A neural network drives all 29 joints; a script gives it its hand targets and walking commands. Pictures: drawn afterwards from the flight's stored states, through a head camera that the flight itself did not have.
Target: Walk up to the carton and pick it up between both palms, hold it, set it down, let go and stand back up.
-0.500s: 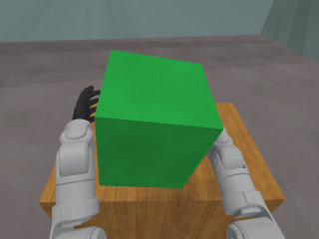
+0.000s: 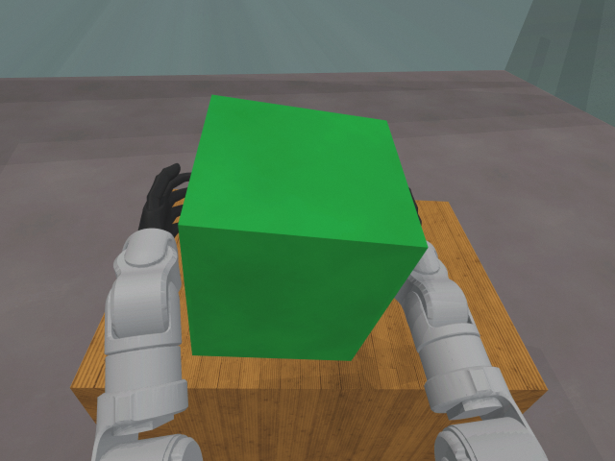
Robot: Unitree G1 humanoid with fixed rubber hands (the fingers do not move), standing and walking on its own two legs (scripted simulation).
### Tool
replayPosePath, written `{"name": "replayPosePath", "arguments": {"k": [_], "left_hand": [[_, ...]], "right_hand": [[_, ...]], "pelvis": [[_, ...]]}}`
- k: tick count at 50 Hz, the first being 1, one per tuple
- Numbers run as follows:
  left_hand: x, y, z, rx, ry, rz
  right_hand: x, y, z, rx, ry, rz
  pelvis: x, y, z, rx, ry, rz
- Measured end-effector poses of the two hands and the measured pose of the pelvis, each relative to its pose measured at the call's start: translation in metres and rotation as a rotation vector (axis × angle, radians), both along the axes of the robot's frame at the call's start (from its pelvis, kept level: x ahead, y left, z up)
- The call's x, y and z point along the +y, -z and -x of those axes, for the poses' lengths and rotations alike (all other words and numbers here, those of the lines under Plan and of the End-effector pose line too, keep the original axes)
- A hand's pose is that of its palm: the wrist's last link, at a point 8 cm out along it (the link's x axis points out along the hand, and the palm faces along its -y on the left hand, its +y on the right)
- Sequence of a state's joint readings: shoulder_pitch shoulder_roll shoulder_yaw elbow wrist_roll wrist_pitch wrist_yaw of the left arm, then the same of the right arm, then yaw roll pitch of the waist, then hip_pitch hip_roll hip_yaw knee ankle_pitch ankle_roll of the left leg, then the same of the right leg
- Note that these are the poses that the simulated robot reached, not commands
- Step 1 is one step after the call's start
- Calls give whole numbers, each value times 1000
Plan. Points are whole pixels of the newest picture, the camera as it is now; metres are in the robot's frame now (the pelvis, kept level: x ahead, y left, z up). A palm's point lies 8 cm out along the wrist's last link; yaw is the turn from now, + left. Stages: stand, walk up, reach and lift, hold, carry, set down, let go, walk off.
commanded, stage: hold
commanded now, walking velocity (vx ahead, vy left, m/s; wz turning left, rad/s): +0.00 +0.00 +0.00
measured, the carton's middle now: (287, 239) +0.35 +0.01 +0.16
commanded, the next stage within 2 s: none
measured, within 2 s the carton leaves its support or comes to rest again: neither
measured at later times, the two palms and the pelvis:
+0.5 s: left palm (159, 228) +0.35 +0.16 +0.18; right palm (404, 238) +0.35 -0.14 +0.16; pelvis +0.00 +0.01 +0.00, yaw -1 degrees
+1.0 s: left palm (160, 231) +0.35 +0.16 +0.18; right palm (405, 240) +0.35 -0.14 +0.16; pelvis +0.00 +0.00 +0.00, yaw +0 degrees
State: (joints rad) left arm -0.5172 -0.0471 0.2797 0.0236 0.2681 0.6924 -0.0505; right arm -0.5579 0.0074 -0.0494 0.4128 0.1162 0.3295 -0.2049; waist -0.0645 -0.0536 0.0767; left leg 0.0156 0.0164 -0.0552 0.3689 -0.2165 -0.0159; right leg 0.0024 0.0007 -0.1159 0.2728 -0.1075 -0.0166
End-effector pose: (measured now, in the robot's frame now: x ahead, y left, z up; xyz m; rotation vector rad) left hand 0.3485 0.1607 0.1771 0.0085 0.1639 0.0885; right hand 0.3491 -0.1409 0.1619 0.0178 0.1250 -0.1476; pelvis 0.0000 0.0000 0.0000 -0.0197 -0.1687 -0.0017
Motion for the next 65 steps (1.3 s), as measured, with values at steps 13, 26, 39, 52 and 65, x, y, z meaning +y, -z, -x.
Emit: {"name": "replayPosePath", "arguments": {"k": [13, 26, 39, 52, 65], "left_hand": [[-1, 1, -1, 16, 11, -14], [0, -2, -1, 2, 5, -6], [0, 0, 1, 9, -2, -11], [-2, 0, 1, 7, 6, -10], [-4, -3, -3, 5, 7, -12]], "right_hand": [[-1, 5, 3, 16, 10, -9], [1, 0, 1, 1, 4, -2], [0, 5, 1, 8, -3, -5], [-2, 3, 3, 6, 4, 0], [-4, 1, 0, 3, 5, -3]], "pelvis": [[4, 0, -1, -14, 5, -1], [6, 0, -2, -4, 12, 1], [4, 0, -3, -15, 9, 2], [3, 0, 2, -5, 6, -2], [2, 0, 1, 3, 4, -2]]}}
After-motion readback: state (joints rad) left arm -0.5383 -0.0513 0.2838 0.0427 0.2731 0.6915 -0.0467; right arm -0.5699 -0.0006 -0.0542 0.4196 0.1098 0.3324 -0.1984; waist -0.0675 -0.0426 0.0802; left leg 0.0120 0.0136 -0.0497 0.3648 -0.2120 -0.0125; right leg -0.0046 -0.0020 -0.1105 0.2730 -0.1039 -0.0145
